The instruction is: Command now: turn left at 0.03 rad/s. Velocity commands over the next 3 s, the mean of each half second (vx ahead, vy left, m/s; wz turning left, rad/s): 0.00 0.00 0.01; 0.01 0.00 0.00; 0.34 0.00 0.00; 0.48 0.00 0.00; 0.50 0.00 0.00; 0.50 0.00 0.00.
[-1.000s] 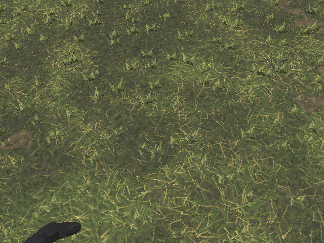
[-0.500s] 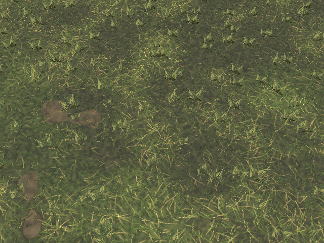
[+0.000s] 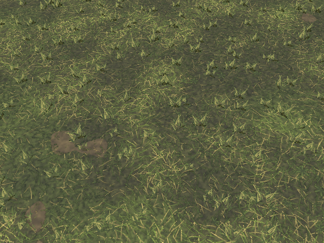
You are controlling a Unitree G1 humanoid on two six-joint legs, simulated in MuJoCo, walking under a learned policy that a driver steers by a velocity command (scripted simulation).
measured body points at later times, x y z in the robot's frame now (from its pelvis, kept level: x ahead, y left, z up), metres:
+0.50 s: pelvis +0.01 -0.01 +0.00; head +0.02 -0.01 +0.45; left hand +0.07 +0.25 -0.15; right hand +0.09 -0.27 -0.14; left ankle +0.04 +0.12 -0.74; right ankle -0.01 -0.12 -0.74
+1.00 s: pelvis +0.02 -0.01 +0.00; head +0.02 -0.01 +0.45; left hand +0.03 +0.24 -0.15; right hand +0.06 -0.27 -0.15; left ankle +0.04 +0.12 -0.74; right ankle -0.01 -0.12 -0.74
